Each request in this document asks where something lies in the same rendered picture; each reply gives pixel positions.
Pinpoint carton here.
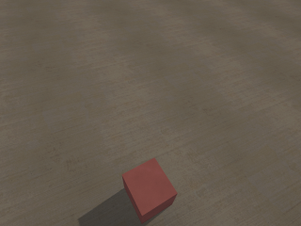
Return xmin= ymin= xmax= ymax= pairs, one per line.
xmin=121 ymin=157 xmax=178 ymax=224

